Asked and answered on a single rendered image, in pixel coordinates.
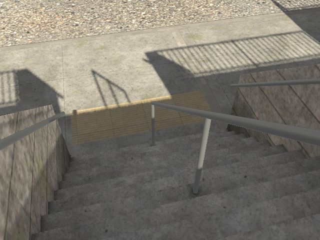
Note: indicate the stairs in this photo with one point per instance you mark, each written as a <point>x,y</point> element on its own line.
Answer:
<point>248,190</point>

